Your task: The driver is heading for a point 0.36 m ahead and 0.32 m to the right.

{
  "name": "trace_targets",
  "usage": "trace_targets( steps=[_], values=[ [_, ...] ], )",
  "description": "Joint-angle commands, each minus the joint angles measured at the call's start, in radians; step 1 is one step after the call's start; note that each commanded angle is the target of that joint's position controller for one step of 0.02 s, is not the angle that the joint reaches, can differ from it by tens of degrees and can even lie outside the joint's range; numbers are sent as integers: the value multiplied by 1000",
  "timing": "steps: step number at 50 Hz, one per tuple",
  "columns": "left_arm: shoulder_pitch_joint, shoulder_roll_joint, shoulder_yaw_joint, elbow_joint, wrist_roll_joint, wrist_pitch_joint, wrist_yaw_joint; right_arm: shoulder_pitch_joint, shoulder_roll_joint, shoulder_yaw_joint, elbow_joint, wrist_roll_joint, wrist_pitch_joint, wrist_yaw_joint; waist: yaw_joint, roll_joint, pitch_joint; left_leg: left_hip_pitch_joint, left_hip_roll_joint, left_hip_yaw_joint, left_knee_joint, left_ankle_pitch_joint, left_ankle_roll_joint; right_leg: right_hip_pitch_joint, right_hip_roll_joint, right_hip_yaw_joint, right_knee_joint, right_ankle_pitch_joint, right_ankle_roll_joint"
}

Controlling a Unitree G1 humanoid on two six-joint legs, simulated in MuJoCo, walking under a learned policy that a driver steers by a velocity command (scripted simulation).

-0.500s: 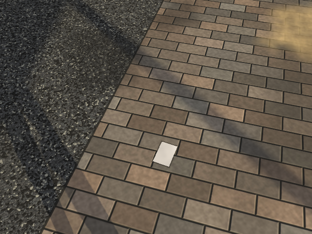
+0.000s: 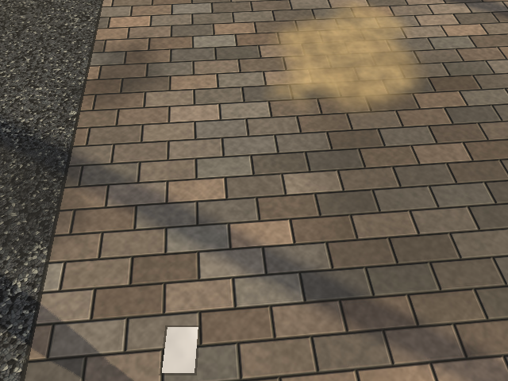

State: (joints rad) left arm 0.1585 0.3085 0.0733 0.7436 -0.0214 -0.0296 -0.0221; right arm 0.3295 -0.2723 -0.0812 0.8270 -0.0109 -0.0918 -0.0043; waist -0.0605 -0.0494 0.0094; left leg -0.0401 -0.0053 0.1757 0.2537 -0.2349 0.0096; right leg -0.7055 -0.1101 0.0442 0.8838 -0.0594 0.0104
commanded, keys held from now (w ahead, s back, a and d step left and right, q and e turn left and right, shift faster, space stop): w+e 1.00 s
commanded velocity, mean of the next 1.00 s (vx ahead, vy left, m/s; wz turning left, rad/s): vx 0.50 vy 0.00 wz -0.58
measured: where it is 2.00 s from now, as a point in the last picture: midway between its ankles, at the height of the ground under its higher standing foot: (351, 294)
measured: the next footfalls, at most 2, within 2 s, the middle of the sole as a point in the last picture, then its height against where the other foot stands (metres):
right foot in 0.18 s outside the picture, level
left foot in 0.68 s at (257, 348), level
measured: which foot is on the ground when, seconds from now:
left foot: down 0.00-0.20, up 0.22-0.66, down 0.68-1.00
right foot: up 0.00-0.16, down 0.18-0.68, up 0.70-1.00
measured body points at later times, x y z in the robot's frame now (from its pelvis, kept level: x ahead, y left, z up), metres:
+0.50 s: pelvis +0.27 -0.08 +0.00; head +0.30 -0.10 +0.45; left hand +0.41 +0.18 -0.10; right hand +0.40 -0.38 -0.09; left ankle +0.48 +0.07 -0.68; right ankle +0.22 -0.14 -0.74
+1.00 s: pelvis +0.54 -0.12 +0.00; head +0.56 -0.14 +0.45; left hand +0.84 -0.02 -0.09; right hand +0.40 -0.38 -0.12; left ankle +0.55 +0.00 -0.74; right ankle +0.55 -0.33 -0.68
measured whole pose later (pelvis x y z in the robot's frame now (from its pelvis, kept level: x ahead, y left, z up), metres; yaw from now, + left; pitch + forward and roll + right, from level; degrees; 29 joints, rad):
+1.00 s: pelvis +0.54 -0.12 +0.00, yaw -36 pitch +1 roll +2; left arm 0.17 0.31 0.08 0.62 -0.02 -0.01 -0.01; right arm 0.32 -0.28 -0.07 0.83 -0.01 -0.09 0.00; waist -0.08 -0.05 0.03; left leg -0.05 -0.02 0.15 0.27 -0.24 0.02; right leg -0.71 -0.10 0.06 0.91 -0.10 0.01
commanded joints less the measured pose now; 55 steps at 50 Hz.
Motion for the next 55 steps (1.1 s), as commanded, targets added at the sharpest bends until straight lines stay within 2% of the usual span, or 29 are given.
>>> trace_targets(
  steps=[1,4,6,7,8,9,10,11,12,13,14,15,16,19,24,29,32,33,34,35,36,37,38,39,41,46,50,53,55],
  values=[
    [-77,3,-12,-87,3,-8,-22,-71,-164,-38,-68,10,-12,-10,11,92,58,-44,274,-60,-122,269,150,35,-7,-27,-135,90,-16],
    [-140,22,-9,-128,1,-5,-36,-39,-190,-49,-45,28,5,-10,-1,94,79,53,304,-27,-80,312,128,26,7,-59,-210,16,-53],
    [-131,46,2,-146,3,-2,-41,-40,-217,-56,-40,36,20,-12,23,115,54,103,310,4,18,557,108,91,53,-108,-233,-83,-90],
    [-80,68,16,-142,4,1,-40,-44,-233,-60,-41,41,28,-14,58,132,9,112,303,22,119,741,95,179,95,-144,-234,-136,-112],
    [49,105,40,-112,0,3,-36,-57,-235,-59,-44,45,38,-16,135,124,-61,82,274,54,301,851,72,354,149,-173,-283,-117,-143],
    [219,176,77,-65,-3,10,-20,-38,-207,-46,-49,36,37,-20,210,87,-154,-73,232,71,551,751,30,640,169,-130,-310,-71,-182],
    [262,306,104,-57,-10,14,-1,41,-82,-5,-98,-14,22,-13,142,-184,-228,-501,102,55,939,-29,-40,989,-97,338,-341,-87,-325],
    [268,295,88,-101,-4,-4,-9,14,-77,13,-124,3,-19,-2,147,-174,-413,-698,-29,-201,1132,-393,-50,1128,-236,807,-541,-294,-458],
    [258,214,64,-91,4,-19,-17,-121,-163,-9,-149,50,-41,8,194,-50,-311,-802,24,-267,1155,-307,-25,1076,-215,702,-597,-282,-387],
    [217,184,55,-87,3,-29,-16,-155,-153,-4,-162,53,-53,7,166,-31,-196,-815,63,-255,1088,-217,-5,943,-177,570,-592,-221,-352],
    [144,148,43,-98,2,-30,-13,-149,-148,-4,-146,27,-55,-2,117,29,-127,-753,104,-256,1004,-149,-6,792,-135,459,-588,-127,-319],
    [88,117,33,-115,11,-30,-8,-131,-160,-13,-137,10,-46,-7,76,15,-92,-669,129,-262,935,-106,-11,668,-101,381,-602,-29,-304],
    [62,108,29,-131,21,-30,-4,-116,-160,-16,-135,6,-33,-5,51,-2,-82,-611,136,-263,905,-80,-17,594,-79,350,-626,14,-301],
    [74,127,35,-125,15,-37,12,-128,-120,-8,-142,-5,-6,-6,38,9,-61,-577,119,-237,781,-8,-57,492,-47,267,-657,132,-310],
    [143,144,41,-97,2,-28,35,-314,-74,15,-188,2,-11,7,107,-26,-12,-530,53,-230,411,285,-82,449,16,204,-646,18,-244],
    [207,140,44,-69,-6,-15,41,-387,-116,5,-215,20,-31,31,127,-46,-2,-462,15,-260,254,276,-55,529,-26,318,-557,-70,-221],
    [182,128,43,-76,-2,-5,43,-280,-145,-15,-192,22,-44,30,61,-85,-27,-316,5,-240,198,175,-7,554,-20,372,-450,-29,-186],
    [177,90,29,-85,2,-6,40,-183,-173,-30,-173,11,-49,24,14,-71,-94,-148,39,-255,188,170,28,518,32,337,-329,4,-154],
    [188,30,6,-104,19,-9,38,-36,-228,-44,-162,-5,-50,15,-41,49,-235,108,212,-424,202,111,88,394,101,246,-46,-145,-113],
    [330,-16,-9,-137,-14,-20,38,40,-305,-62,-125,-14,-37,20,28,397,-332,387,424,-912,94,-120,257,33,225,126,274,-551,-48],
    [315,97,9,-107,-26,-20,42,18,-208,-43,-137,12,-32,25,3,291,-263,349,429,-980,45,-346,246,-92,138,151,403,-512,-33],
    [202,150,25,-117,-17,-14,41,-23,-144,-25,-147,15,-25,19,-26,195,-142,235,381,-804,36,-318,198,-114,104,131,429,-416,-27],
    [148,142,26,-127,-5,-8,42,-71,-127,-15,-151,5,-18,17,-10,132,-79,118,337,-669,25,-182,171,-80,71,102,410,-345,-21],
    [114,129,29,-140,5,-8,38,-100,-105,-8,-143,0,-13,15,6,129,-28,31,298,-575,4,-72,164,-59,46,101,363,-298,-19],
    [126,90,26,-146,-8,1,27,-115,-91,-3,-131,-3,-18,10,36,171,-8,-54,255,-442,-43,35,152,9,12,83,309,-254,-19],
    [61,42,11,-177,-1,13,19,-97,-145,-21,-89,3,-25,6,37,125,11,-44,273,-271,-98,229,185,-49,-9,60,156,-125,6],
    [-46,22,0,-195,-1,-2,-6,-86,-170,-23,-66,8,-11,1,-1,111,37,-22,241,-120,-97,303,150,5,5,-2,-72,68,-5],
    [-134,13,-7,-225,-4,-5,-25,-38,-195,-29,-40,19,3,-1,-31,103,67,36,261,-68,-87,327,136,26,22,-53,-186,74,-27],
    [-148,29,2,-242,2,-6,-36,-48,-215,-34,-36,29,21,-5,-13,113,76,77,267,-28,-11,564,114,66,54,-93,-247,14,-51]
  ],
)
Velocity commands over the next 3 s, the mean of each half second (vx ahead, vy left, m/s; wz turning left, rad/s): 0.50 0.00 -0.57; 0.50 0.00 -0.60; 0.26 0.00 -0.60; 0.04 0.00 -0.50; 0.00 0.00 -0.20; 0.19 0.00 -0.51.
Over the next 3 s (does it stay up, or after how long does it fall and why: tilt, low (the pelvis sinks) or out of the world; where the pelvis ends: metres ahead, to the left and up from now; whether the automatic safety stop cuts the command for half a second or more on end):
stays up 0.67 -0.37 -0.01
